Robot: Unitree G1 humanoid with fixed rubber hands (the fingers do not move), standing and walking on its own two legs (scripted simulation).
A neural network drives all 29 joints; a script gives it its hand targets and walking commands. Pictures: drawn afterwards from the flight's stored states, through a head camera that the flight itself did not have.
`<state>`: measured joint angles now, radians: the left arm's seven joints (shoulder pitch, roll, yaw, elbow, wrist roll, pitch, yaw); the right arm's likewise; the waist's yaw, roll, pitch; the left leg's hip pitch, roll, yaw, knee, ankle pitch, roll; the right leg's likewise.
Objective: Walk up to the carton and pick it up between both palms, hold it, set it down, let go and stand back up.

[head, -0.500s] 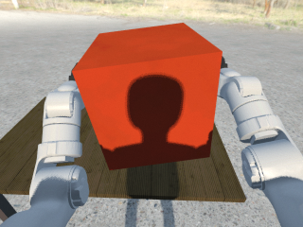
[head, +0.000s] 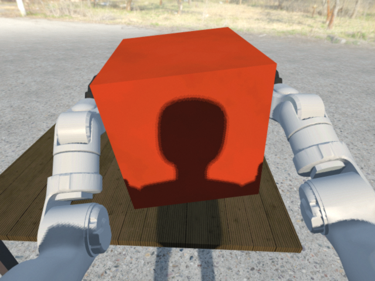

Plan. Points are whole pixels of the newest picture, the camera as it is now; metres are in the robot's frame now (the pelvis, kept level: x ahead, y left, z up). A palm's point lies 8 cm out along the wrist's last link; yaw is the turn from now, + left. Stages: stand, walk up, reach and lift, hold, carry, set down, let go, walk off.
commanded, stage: hold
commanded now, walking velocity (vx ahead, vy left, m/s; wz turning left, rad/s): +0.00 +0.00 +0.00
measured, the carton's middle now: (185, 110) +0.41 +0.00 +0.25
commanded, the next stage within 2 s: none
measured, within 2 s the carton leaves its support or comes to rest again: neither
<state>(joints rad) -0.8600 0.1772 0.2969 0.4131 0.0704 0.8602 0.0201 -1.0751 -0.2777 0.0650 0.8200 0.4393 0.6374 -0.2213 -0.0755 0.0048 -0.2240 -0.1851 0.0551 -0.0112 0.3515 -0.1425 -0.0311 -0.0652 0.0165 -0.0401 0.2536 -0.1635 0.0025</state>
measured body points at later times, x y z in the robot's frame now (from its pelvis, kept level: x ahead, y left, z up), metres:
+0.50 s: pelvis +0.00 +0.00 +0.00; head -0.09 +0.02 +0.44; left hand +0.39 +0.18 +0.27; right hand +0.39 -0.17 +0.30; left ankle +0.03 +0.14 -0.75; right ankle -0.02 -0.12 -0.75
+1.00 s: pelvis +0.00 +0.00 +0.00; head -0.10 +0.02 +0.44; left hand +0.38 +0.18 +0.28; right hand +0.38 -0.17 +0.30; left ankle +0.03 +0.14 -0.75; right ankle -0.02 -0.12 -0.75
